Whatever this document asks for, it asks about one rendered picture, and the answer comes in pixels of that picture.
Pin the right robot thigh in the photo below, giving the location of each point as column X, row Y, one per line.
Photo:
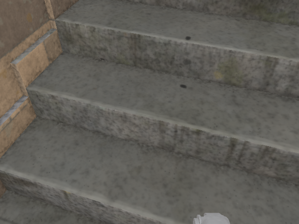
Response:
column 211, row 218

